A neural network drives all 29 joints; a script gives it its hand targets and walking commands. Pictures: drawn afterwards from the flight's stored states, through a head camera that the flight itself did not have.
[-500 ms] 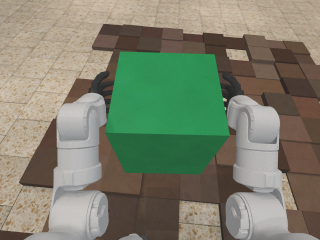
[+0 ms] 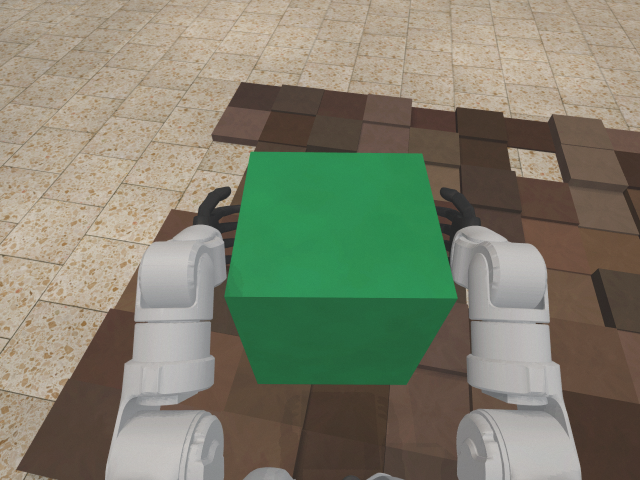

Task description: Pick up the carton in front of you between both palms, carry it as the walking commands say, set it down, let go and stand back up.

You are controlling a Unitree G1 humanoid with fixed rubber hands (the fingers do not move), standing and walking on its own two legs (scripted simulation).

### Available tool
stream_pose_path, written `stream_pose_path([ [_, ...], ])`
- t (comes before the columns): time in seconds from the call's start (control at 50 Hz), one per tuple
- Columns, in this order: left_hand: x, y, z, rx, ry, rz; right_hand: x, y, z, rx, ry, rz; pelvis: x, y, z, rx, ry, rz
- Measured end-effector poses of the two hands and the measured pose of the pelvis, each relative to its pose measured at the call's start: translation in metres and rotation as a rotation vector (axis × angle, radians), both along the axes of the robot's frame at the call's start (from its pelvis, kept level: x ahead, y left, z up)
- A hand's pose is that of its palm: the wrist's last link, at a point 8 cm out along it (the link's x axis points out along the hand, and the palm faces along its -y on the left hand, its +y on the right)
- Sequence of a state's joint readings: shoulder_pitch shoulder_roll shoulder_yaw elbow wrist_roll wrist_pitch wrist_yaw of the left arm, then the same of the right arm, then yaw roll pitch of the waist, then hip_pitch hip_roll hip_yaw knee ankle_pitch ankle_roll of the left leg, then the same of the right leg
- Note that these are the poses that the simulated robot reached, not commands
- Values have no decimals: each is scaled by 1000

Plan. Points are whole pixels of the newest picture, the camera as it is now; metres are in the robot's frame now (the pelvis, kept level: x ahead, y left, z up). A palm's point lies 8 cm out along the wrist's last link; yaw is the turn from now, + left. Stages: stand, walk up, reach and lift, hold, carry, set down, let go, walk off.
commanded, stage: carry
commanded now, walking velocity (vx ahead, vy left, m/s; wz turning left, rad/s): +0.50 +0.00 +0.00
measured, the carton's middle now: (334, 276) +0.36 +0.02 +0.03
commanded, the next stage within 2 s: none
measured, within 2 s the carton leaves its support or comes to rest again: neither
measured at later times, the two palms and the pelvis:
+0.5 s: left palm (255, 24) +0.71 +0.16 +0.19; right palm (450, 46) +0.67 -0.14 +0.19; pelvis +0.32 +0.05 +0.03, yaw -2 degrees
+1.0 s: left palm out of the picture +0.98 +0.15 +0.13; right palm out of the picture +1.00 -0.15 +0.13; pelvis +0.62 +0.00 +0.03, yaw -1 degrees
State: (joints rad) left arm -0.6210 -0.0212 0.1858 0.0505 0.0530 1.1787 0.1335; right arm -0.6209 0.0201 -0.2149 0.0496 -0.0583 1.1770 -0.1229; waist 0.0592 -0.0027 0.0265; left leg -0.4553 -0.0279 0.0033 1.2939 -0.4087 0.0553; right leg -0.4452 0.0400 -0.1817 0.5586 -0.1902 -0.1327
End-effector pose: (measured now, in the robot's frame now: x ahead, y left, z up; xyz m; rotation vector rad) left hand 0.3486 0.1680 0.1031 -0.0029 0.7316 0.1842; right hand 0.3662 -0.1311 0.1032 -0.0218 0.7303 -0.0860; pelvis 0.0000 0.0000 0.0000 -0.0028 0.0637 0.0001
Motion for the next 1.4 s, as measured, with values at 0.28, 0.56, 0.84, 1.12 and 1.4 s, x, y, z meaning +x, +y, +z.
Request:
stream_pose_path([
  [0.28, 205, 2, 89, 7, -154, -50, 186, 2, 81, 15, -153, -55, 184, 24, 13, 28, 28, -26],
  [0.56, 400, -15, 94, -48, -38, -143, 344, -13, 91, -17, -38, -166, 352, 45, 33, 8, 22, -46],
  [0.84, 577, -38, 54, 5, 22, -76, 552, -38, 49, 27, 24, -95, 545, 2, 11, 6, 21, -27],
  [1.12, 706, 0, 41, -34, -35, 11, 700, 0, 40, 41, -30, -53, 699, 9, 33, 29, 50, -23],
  [1.4, 892, -18, 105, -36, -129, -151, 840, -16, 104, -21, -128, -155, 853, 35, 45, 8, 39, -41],
])
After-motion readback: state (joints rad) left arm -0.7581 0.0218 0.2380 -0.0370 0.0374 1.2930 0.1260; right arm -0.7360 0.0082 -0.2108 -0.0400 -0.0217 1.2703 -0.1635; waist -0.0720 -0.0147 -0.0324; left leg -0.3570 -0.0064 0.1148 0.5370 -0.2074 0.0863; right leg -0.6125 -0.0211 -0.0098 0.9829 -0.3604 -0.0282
